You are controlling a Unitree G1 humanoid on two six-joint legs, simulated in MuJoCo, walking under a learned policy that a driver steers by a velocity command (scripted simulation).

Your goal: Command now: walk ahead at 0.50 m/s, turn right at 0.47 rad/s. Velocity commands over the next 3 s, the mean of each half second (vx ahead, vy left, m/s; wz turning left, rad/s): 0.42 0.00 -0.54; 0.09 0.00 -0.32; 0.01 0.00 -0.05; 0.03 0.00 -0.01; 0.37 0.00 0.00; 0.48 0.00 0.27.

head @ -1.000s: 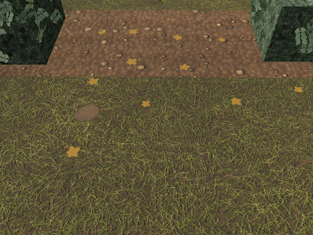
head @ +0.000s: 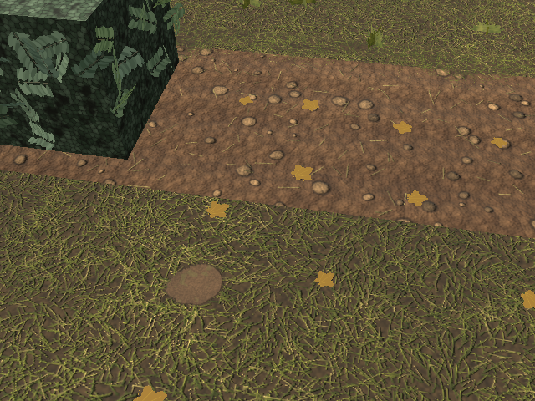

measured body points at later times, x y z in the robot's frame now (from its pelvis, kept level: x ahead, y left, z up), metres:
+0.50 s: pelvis +0.27 +0.04 +0.01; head +0.29 +0.02 +0.46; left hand +0.46 +0.24 -0.10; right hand +0.27 -0.24 -0.11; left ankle +0.33 +0.12 -0.73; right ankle +0.25 -0.09 -0.66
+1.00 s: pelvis +0.32 -0.04 +0.01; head +0.35 -0.06 +0.45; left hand +0.57 +0.13 -0.09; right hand +0.33 -0.33 -0.11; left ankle +0.38 +0.10 -0.69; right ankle +0.30 -0.12 -0.73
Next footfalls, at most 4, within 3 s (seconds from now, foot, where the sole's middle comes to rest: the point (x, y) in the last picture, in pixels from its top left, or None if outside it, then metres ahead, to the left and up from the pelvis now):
0.28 left None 0.37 0.12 -0.77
0.74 right None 0.34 -0.14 -0.77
1.04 left None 0.40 0.08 -0.77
2.60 right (415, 366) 0.67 -0.39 -0.94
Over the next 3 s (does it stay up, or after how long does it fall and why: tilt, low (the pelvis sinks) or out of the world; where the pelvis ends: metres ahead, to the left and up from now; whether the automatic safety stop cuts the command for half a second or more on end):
stays up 0.78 -0.27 -0.18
